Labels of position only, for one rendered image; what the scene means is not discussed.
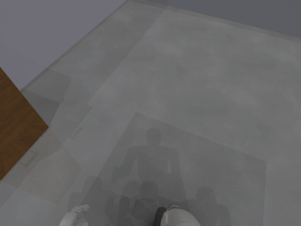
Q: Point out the robot right shin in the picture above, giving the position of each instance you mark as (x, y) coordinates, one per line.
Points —
(172, 207)

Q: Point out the left robot hand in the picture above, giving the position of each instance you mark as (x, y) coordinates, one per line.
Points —
(70, 219)

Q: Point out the cabinet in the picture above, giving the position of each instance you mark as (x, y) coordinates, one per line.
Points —
(20, 125)

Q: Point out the robot right foot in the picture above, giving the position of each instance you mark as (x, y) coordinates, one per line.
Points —
(158, 216)

